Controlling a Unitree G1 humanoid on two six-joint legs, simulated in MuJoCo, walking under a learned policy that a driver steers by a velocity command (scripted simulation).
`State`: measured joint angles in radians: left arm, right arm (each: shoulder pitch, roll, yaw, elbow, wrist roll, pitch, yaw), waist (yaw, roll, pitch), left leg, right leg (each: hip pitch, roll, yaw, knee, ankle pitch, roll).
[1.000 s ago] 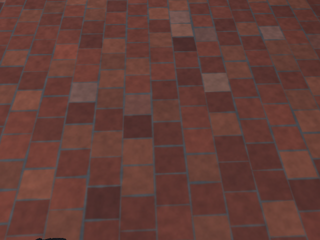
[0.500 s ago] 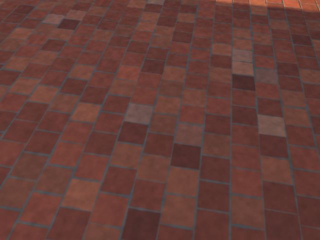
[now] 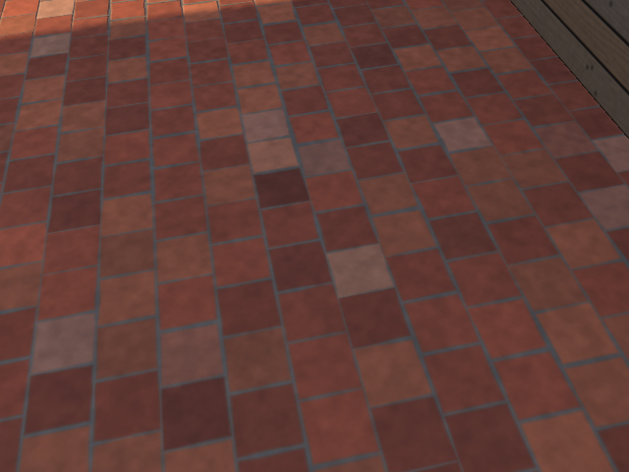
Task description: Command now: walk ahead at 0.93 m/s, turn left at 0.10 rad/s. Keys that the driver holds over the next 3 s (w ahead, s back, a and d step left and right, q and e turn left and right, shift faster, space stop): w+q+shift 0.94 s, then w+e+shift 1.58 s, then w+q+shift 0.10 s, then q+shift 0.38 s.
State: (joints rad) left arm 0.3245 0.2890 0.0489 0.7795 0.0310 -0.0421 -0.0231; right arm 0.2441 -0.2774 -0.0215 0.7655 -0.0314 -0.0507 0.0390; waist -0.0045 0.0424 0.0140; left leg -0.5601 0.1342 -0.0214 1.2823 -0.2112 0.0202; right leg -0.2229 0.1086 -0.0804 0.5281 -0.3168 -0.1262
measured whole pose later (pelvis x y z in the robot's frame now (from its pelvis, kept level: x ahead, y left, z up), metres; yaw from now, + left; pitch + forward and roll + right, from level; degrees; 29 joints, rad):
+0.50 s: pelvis +0.45 +0.01 +0.00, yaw +20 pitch +0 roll +2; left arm 0.01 0.20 -0.07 0.60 0.07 -0.08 -0.02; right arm 0.52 -0.29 -0.06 0.95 -0.02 -0.05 0.01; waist -0.08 0.00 0.02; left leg -0.15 -0.24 -0.07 0.44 -0.27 0.19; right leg -0.67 -0.11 0.16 1.11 -0.25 0.06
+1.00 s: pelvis +0.89 +0.11 +0.00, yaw +47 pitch +2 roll -3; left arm 0.55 0.32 0.05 0.91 0.03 -0.11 0.00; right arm -0.04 -0.34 -0.03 0.60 -0.04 -0.01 0.09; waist 0.08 0.05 0.00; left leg -0.81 0.05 0.06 1.00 -0.06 0.12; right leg 0.11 -0.01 -0.23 0.24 -0.38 0.04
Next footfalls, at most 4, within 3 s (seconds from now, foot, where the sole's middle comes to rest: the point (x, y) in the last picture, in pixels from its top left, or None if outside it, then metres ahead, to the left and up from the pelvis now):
0.30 left None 0.45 0.03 -0.77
0.68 right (364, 310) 0.89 -0.06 -0.77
1.12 left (197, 267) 1.04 0.37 -0.77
1.56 right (157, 160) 1.47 0.55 -0.77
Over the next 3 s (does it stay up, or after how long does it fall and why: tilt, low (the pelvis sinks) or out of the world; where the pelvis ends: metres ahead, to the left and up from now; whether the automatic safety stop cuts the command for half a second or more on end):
stays up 2.48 0.57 -0.01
